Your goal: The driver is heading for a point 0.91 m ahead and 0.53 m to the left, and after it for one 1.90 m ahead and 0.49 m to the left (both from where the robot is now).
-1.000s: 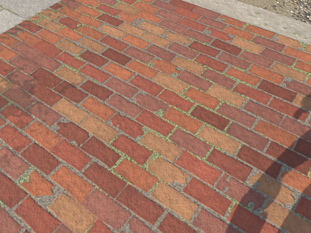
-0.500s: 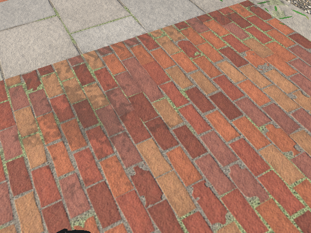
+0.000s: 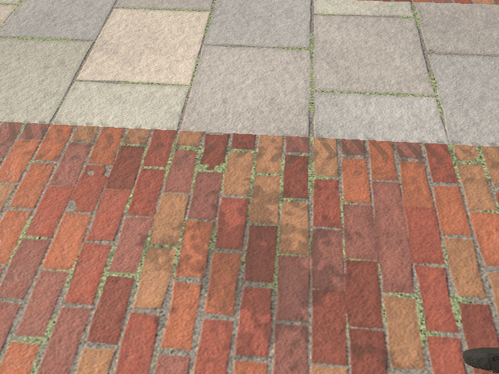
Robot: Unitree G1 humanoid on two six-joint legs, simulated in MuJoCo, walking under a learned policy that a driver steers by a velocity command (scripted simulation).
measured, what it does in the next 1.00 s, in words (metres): walks ahead, turning left: left foot, then right foot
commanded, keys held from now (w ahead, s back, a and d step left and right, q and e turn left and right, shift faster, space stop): w+q+shift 0.70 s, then w+shift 0.30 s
